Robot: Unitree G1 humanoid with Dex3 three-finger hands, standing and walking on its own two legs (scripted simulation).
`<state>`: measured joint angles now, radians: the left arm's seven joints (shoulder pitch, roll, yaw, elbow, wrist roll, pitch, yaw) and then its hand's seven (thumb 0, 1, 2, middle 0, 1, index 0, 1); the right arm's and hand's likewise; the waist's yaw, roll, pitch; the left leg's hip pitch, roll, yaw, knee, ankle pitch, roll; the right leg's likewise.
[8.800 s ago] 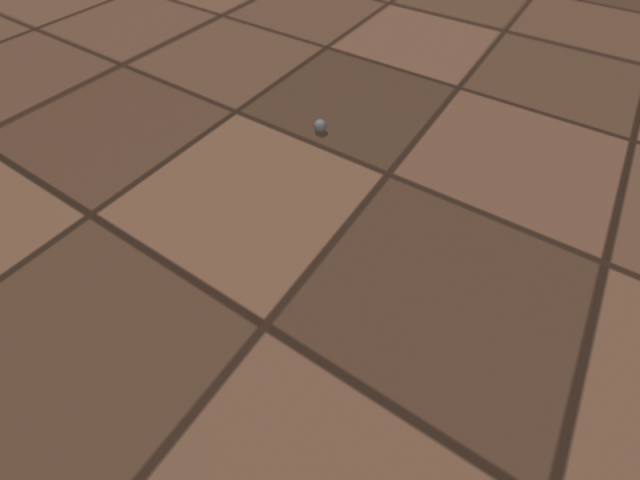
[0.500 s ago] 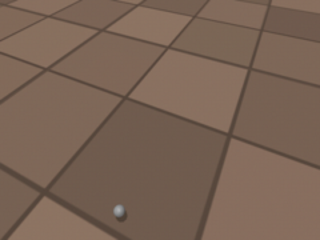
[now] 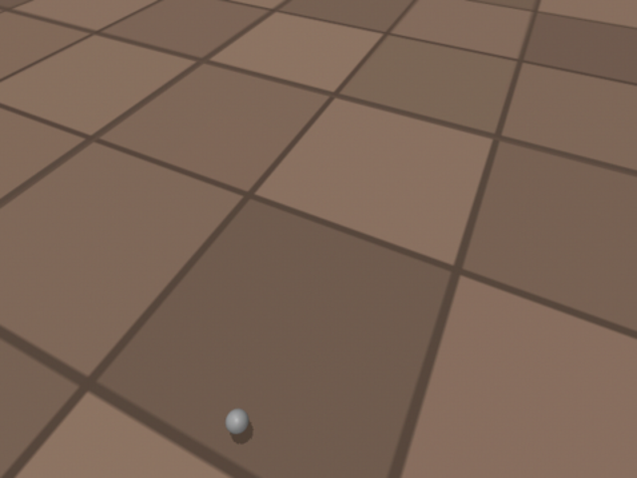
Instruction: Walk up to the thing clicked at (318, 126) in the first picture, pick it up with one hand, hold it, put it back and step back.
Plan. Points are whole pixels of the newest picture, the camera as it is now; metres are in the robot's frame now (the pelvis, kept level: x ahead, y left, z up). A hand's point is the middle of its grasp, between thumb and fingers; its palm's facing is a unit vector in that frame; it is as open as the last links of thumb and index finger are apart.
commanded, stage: stand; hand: left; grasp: from above
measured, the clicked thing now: (237, 421) +0.38 +0.24 -0.75
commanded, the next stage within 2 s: rise first in 0.42 s
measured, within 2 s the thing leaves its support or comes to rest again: neither
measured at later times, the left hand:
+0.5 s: hand out of the picture +0.06 +0.25 -0.16, palm faces -0.03 -0.94 -0.34, open 7.4 cm
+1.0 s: hand out of the picture +0.12 +0.26 -0.21, palm faces -0.10 -0.91 -0.41, open 13.1 cm
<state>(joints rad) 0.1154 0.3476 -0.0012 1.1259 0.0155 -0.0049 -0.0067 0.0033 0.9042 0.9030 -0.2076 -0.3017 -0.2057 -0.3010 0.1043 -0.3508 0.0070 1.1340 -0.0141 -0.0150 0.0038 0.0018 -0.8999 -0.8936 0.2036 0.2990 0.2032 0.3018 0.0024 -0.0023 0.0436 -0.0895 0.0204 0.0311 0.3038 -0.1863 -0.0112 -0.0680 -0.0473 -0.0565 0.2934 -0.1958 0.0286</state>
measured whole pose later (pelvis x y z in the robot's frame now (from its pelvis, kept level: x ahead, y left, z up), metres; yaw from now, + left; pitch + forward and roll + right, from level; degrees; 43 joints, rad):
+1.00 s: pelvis -0.03 +0.00 -0.06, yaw -1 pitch +13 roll -1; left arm 0.07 0.32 0.17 0.84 0.20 0.09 -0.01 0.00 -0.31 1.00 -0.12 -0.97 -0.10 -0.98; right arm 0.26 -0.25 -0.04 0.66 0.01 -0.06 0.00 0.01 -0.88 -0.89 0.20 0.30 0.20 0.30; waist -0.03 -0.01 -0.06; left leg -0.71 0.05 0.03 0.91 -0.43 0.00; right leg -0.69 -0.04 -0.03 0.89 -0.42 0.03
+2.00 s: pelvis -0.11 +0.00 -0.37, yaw -4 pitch +33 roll -4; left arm -0.44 0.59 0.18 0.90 0.90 -0.23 0.12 0.00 -0.55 1.04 -0.08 -1.04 -0.07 -1.05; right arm 0.08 -0.27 -0.07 0.72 -0.04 -0.10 0.07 0.01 -0.89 -0.89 0.20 0.30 0.20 0.30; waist -0.02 0.00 -0.11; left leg -2.06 0.06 -0.08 2.13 -0.66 -0.01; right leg -2.00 -0.04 -0.04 2.09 -0.67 0.01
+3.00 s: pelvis -0.11 +0.01 -0.46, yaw -7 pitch +33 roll -7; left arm -0.75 0.73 0.18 1.33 1.31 -0.35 0.42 0.00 -0.51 0.99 -0.08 -1.04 -0.09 -1.03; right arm 0.07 -0.26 -0.03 0.79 -0.16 -0.03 0.14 0.00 -0.90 -0.90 0.20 0.30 0.20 0.30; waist -0.12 -0.03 -0.07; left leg -2.31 0.04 -0.12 2.42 -0.69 0.00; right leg -2.23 -0.03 -0.05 2.35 -0.70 0.03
